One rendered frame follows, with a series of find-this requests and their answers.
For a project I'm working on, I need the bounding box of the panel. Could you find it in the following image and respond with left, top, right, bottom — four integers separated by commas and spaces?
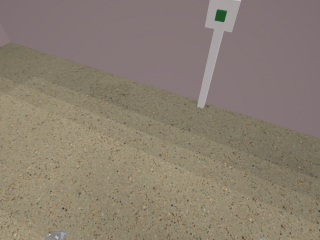
197, 0, 241, 108

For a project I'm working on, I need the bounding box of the button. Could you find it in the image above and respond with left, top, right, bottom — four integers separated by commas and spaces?
215, 9, 227, 22

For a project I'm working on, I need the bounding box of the robot left hand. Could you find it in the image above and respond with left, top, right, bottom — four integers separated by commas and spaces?
43, 230, 68, 240

